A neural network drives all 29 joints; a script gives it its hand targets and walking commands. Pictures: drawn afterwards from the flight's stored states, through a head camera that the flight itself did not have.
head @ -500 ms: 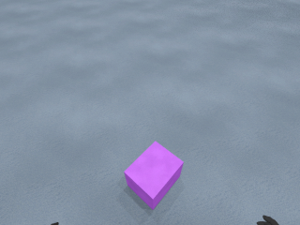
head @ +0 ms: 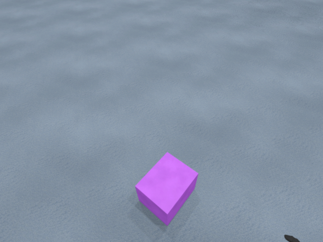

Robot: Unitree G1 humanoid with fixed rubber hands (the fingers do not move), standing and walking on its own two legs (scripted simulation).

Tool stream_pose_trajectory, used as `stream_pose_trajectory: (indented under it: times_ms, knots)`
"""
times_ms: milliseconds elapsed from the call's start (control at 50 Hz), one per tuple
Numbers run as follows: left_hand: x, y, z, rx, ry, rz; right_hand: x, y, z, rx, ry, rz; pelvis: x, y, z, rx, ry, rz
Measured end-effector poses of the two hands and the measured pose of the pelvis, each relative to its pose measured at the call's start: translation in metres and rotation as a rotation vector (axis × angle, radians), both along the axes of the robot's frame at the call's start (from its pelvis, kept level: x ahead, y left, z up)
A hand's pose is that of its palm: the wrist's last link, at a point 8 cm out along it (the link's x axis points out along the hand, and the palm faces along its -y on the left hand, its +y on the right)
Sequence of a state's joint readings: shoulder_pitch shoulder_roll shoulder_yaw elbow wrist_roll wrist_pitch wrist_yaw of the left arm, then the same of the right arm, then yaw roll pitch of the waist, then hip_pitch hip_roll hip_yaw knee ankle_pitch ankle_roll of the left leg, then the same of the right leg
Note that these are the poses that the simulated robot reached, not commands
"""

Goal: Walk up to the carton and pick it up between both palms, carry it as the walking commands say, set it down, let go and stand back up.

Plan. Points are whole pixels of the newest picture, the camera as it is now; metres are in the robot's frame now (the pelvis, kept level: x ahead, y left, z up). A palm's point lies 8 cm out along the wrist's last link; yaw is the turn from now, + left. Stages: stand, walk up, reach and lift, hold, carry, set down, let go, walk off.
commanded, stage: walk up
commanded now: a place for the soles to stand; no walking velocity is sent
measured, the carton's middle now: (167, 187) +0.55 +0.01 -0.67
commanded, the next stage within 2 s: none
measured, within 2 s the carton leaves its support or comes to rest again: neither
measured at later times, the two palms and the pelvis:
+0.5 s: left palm out of the picture +0.19 +0.51 -0.08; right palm out of the picture +0.04 -0.19 -0.13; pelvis +0.05 +0.15 -0.04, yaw -16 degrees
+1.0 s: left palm out of the picture +0.40 +0.63 -0.10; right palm out of the picture +0.05 +0.02 -0.13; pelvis +0.15 +0.34 -0.05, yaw -28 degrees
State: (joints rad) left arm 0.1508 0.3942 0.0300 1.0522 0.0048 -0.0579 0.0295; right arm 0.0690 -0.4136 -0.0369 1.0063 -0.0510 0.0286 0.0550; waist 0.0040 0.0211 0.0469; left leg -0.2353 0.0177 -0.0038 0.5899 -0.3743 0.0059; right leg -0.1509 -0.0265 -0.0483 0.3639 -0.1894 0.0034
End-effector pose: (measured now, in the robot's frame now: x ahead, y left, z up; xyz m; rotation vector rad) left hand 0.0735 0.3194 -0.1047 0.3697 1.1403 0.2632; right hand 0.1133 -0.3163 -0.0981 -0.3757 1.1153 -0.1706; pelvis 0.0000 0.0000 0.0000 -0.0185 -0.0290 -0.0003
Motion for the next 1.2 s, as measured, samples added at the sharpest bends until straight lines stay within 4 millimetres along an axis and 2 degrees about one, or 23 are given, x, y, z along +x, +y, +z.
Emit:
stream_pose_trajectory:
  times_ms: [60,120,180,220,260,300,340,420,460,520,600,720,780,840,880,940,1040,1120,1200]
  knots:
    - [-0.027,0.028,0.004,0.072,0.078,-0.007,0.007,-0.002,0.008,-0.002,-0.054,-0.008,-0.002,0.013,-0.003,-0.009,0.004,-0.038]
    - [-0.043,0.063,0.012,0.138,0.132,-0.018,0.010,0.001,0.014,-0.021,-0.076,-0.018,0.000,0.031,-0.007,-0.008,0.008,-0.064]
    - [-0.045,0.100,0.018,0.191,0.158,-0.047,0.016,0.012,0.014,-0.040,-0.094,-0.037,0.004,0.056,-0.014,-0.007,0.014,-0.091]
    - [-0.039,0.127,0.019,0.220,0.161,-0.072,0.021,0.027,0.013,-0.050,-0.115,-0.042,0.008,0.077,-0.020,-0.003,0.018,-0.110]
    - [-0.023,0.155,0.014,0.251,0.153,-0.102,0.023,0.044,0.008,-0.068,-0.143,-0.047,0.014,0.099,-0.031,0.005,0.022,-0.124]
    - [0.001,0.174,0.008,0.274,0.125,-0.125,0.012,0.063,-0.001,-0.078,-0.149,-0.062,0.016,0.116,-0.039,0.001,0.013,-0.151]
    - [0.030,0.179,0.007,0.269,0.091,-0.166,-0.007,0.082,-0.007,-0.056,-0.129,-0.105,0.020,0.127,-0.037,0.005,0.003,-0.188]
    - [0.083,0.177,0.016,0.231,0.028,-0.255,-0.046,0.113,-0.015,-0.013,-0.089,-0.204,0.032,0.142,-0.030,0.004,-0.007,-0.237]
    - [0.102,0.179,0.021,0.242,0.002,-0.293,-0.061,0.120,-0.022,-0.006,-0.078,-0.248,0.041,0.148,-0.032,0.006,-0.008,-0.262]
    - [0.119,0.196,0.024,0.301,-0.027,-0.320,-0.072,0.128,-0.039,-0.007,-0.058,-0.304,0.053,0.157,-0.045,0.007,-0.016,-0.289]
    - [0.137,0.214,0.035,0.322,-0.056,-0.321,-0.074,0.151,-0.048,0.007,-0.005,-0.316,0.066,0.183,-0.042,-0.013,-0.021,-0.310]
    - [0.177,0.248,0.044,0.320,-0.076,-0.393,-0.061,0.190,-0.043,0.010,-0.014,-0.340,0.089,0.230,-0.038,0.022,-0.001,-0.370]
    - [0.202,0.276,0.039,0.328,-0.069,-0.436,-0.049,0.213,-0.040,-0.009,-0.035,-0.364,0.104,0.259,-0.043,0.031,0.014,-0.398]
    - [0.235,0.310,0.026,0.335,-0.073,-0.473,-0.037,0.242,-0.039,-0.047,-0.059,-0.384,0.121,0.294,-0.054,0.033,0.024,-0.421]
    - [0.260,0.326,0.015,0.337,-0.081,-0.480,-0.039,0.265,-0.040,-0.074,-0.063,-0.398,0.130,0.314,-0.061,0.035,0.020,-0.431]
    - [0.295,0.324,0.007,0.296,-0.096,-0.511,-0.051,0.302,-0.039,-0.057,-0.035,-0.452,0.143,0.332,-0.056,0.020,0.011,-0.457]
    - [0.339,0.301,0.006,0.179,-0.115,-0.616,-0.066,0.348,-0.034,-0.027,0.007,-0.541,0.162,0.351,-0.042,0.008,0.014,-0.494]
    - [0.365,0.282,0.002,0.107,-0.139,-0.678,-0.071,0.368,-0.036,-0.016,0.038,-0.585,0.175,0.359,-0.041,0.008,0.013,-0.531]
    - [0.376,0.276,-0.006,0.060,-0.127,-0.711,-0.058,0.382,-0.031,-0.028,0.018,-0.624,0.182,0.371,-0.037,0.008,-0.008,-0.576]
